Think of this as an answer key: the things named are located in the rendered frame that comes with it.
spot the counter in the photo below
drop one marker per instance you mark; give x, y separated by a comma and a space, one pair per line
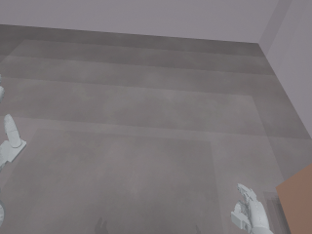
295, 195

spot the robot right hand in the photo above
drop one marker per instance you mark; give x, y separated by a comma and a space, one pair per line
250, 215

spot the robot left hand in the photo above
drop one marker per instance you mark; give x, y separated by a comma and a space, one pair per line
10, 149

